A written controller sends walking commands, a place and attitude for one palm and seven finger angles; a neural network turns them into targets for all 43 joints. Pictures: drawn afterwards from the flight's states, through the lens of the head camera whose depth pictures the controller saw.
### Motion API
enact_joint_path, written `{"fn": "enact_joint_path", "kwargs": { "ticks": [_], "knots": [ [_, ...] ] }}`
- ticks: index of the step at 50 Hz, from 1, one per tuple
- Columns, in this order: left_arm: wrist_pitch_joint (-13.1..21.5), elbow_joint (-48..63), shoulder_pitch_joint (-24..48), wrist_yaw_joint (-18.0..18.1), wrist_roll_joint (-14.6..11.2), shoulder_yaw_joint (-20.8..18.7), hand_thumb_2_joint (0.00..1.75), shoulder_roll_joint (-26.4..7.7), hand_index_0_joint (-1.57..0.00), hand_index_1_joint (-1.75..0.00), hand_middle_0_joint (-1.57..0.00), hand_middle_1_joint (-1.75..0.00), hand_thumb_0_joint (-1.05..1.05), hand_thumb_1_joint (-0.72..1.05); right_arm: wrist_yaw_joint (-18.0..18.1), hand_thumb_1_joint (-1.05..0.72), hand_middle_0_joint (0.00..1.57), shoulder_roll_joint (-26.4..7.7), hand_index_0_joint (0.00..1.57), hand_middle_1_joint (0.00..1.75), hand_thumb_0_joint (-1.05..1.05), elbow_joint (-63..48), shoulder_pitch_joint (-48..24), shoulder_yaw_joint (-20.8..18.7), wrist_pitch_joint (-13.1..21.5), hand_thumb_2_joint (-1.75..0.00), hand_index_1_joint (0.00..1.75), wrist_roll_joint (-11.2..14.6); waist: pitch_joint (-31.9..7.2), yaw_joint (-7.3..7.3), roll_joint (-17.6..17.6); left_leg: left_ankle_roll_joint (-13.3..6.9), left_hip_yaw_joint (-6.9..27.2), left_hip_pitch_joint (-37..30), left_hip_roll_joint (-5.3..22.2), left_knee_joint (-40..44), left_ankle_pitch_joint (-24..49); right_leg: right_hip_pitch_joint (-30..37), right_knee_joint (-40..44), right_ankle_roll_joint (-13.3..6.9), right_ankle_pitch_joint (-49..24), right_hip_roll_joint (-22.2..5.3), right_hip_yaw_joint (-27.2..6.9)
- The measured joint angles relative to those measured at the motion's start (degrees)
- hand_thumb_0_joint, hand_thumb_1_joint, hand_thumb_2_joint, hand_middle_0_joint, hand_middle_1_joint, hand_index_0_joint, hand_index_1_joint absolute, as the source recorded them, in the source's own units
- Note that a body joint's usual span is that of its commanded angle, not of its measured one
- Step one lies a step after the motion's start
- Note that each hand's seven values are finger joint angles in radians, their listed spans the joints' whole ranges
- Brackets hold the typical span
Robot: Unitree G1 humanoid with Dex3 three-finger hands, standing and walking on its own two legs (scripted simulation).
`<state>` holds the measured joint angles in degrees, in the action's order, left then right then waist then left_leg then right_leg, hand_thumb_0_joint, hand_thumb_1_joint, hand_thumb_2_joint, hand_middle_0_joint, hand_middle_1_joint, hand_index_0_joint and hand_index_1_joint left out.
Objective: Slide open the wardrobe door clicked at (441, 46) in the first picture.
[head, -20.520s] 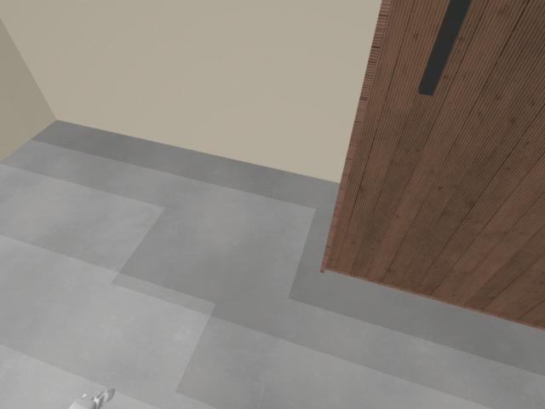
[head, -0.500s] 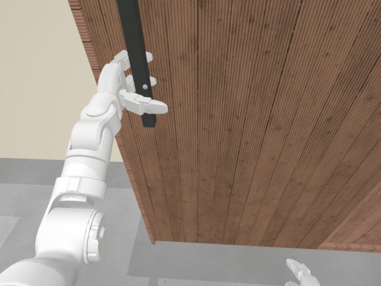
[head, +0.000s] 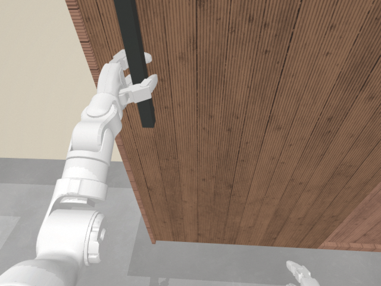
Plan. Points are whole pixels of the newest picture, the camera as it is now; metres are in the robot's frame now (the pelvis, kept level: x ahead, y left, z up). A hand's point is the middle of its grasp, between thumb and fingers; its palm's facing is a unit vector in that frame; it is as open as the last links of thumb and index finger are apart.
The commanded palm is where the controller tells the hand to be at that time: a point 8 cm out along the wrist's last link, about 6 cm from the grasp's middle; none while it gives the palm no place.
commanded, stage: grip the handle and tug to test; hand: left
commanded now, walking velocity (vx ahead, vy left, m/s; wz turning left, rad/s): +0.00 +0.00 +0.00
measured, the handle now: (140, 64) +0.48 +0.13 +0.26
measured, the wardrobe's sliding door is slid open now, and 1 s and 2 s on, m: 0.00 0.00 0.00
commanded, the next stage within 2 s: tug the door sideways, standing still in 0.80 s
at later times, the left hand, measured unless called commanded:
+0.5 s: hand (145, 86) +0.42 +0.11 +0.24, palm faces -0.01 -1.00 +0.00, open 6.4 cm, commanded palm +0.39 +0.17 +0.23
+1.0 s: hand (146, 88) +0.42 +0.11 +0.24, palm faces +0.00 -1.00 -0.01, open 6.5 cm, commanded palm +0.40 +0.16 +0.23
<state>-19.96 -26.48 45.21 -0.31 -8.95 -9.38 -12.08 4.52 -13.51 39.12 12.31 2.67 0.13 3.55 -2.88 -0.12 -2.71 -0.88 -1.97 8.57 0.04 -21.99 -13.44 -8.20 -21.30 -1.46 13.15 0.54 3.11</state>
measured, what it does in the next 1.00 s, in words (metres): stands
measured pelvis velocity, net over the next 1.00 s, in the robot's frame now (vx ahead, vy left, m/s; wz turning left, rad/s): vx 0.03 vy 0.00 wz -0.02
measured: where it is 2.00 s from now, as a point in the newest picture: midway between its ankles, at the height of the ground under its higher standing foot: outside the picture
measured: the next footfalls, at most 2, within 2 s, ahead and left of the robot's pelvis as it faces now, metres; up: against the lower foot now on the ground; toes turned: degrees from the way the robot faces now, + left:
none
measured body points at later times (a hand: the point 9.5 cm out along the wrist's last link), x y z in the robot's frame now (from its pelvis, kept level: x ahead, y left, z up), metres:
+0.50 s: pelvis +0.00 +0.00 +0.00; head -0.02 -0.02 +0.45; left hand +0.42 +0.17 +0.24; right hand +0.16 -0.24 -0.10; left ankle -0.02 +0.11 -0.75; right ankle -0.02 -0.10 -0.75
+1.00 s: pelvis +0.03 +0.00 +0.00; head +0.02 -0.02 +0.45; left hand +0.42 +0.17 +0.24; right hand +0.20 -0.24 -0.10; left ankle -0.02 +0.11 -0.74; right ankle -0.02 -0.10 -0.74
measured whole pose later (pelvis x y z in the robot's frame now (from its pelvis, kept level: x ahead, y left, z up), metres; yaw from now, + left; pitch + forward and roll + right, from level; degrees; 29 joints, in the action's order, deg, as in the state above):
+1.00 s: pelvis +0.03 +0.00 +0.00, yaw -1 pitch +1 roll +0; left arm -27.6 -5.6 33.3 -0.2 -9.4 -10.6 -10.9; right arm 3.3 -14.1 35.6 10.1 2.1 -2.6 3.5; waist -4.0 -0.2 -3.3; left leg -0.7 -3.2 5.9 0.4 -20.8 -15.3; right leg -6.2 -20.4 -1.4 15.0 1.0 1.6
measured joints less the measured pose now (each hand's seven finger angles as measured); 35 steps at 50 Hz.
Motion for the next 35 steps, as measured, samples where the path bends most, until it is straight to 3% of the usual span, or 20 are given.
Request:
{"fn": "enact_joint_path", "kwargs": {
  "ticks": [3,15,25,35],
  "knots": [
    [-0.3,0.4,-0.1,-0.5,-0.2,0.1,0.79,0.0,-0.32,-1.33,-0.35,-1.33,0.0,0.63,0.1,-0.9,0.2,0.0,0.2,0.3,0.01,-0.1,-0.2,0.1,-0.2,-0.9,0.3,0.0,-0.1,-0.06,0.1,0.0,0.0,0.0,0.0,0.0,-0.1,0.1,0.1,0.0,0.1,0.0,0.0],
    [-1.1,-0.7,0.9,-1.3,-0.3,0.2,0.8,0.1,-0.33,-1.33,-0.34,-1.34,0.01,0.62,0.5,-0.9,0.2,0.1,0.2,0.3,0.01,-0.2,-1.4,0.3,-0.9,-0.9,0.3,-0.1,-0.3,-0.3,0.3,0.1,0.4,0.2,0.0,-0.2,-0.2,0.0,0.0,-0.1,0.2,0.0,0.4],
    [-0.6,-1.0,0.0,-1.5,-0.4,-1.0,0.8,-0.9,-0.32,-1.34,-0.34,-1.35,0.01,0.63,0.4,-0.9,0.2,0.1,0.2,0.3,0.01,-1.2,-1.0,0.4,-1.3,-0.9,0.3,0.0,-0.4,0.51,0.1,0.2,-0.2,-0.2,0.3,0.2,0.1,0.1,0.3,-0.2,-0.2,0.3,-0.3],
    [-1.5,5.9,-4.8,-0.6,-0.5,-2.3,0.78,-0.8,-0.28,-1.34,-0.31,-1.37,-0.01,0.66,-0.1,-0.9,0.2,-0.3,0.2,0.3,0.01,-2.0,-0.1,0.1,-2.0,-0.9,0.3,0.3,-0.3,1.13,-0.4,0.2,-1.4,-1.5,0.5,1.2,-0.1,0.7,0.9,-0.1,-0.2,0.6,-1.4]
  ]
}}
